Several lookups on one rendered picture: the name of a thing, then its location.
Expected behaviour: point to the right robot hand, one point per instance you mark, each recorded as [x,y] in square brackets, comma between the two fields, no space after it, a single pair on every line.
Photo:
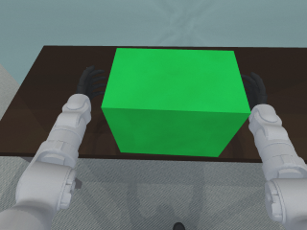
[257,90]

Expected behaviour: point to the left robot hand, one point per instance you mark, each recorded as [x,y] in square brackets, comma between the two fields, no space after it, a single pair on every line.
[86,86]

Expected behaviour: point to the table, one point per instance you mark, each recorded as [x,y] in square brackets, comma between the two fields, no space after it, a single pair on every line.
[56,72]

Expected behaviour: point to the right robot upper arm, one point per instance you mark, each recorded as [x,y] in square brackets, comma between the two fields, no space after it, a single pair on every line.
[286,202]

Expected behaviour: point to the carton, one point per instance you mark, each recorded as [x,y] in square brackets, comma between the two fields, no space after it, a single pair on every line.
[174,101]

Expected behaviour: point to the right robot forearm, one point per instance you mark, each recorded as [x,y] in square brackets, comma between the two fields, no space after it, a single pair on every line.
[274,145]

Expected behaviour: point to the left robot forearm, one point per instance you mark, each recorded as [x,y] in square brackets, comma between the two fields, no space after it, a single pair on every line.
[65,137]

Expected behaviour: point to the left robot upper arm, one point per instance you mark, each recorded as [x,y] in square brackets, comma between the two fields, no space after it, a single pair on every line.
[46,188]

